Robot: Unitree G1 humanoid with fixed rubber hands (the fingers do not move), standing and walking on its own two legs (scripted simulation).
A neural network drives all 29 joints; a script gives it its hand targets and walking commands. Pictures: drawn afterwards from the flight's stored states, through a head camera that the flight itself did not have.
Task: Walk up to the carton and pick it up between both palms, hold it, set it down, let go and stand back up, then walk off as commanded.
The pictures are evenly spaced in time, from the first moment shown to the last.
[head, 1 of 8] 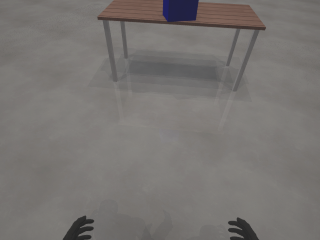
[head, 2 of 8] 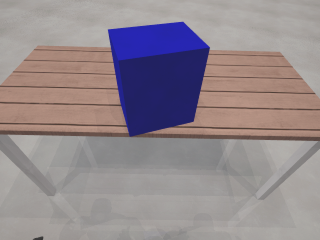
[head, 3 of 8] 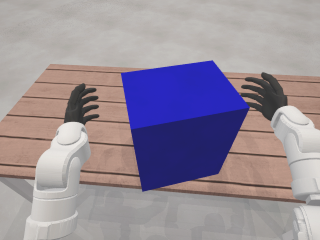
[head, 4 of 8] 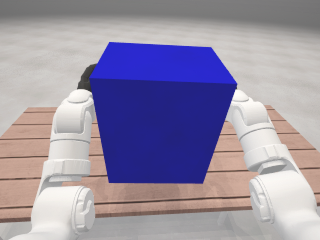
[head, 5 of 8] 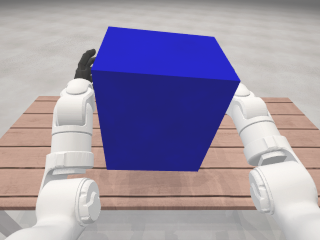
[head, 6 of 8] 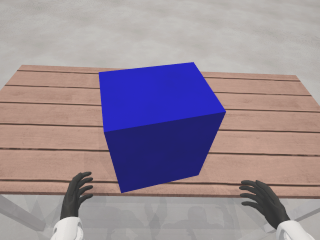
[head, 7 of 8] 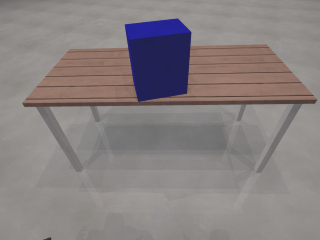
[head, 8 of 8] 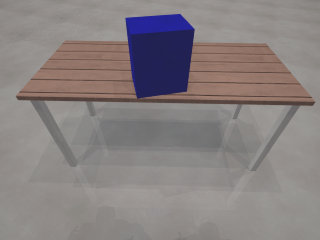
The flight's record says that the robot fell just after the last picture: no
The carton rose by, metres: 0.19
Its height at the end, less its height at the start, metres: +0.00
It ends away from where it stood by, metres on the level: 0.02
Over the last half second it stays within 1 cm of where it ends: yes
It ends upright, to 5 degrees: yes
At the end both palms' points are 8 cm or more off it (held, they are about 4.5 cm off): yes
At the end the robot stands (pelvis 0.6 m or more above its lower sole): yes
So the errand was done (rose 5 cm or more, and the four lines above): yes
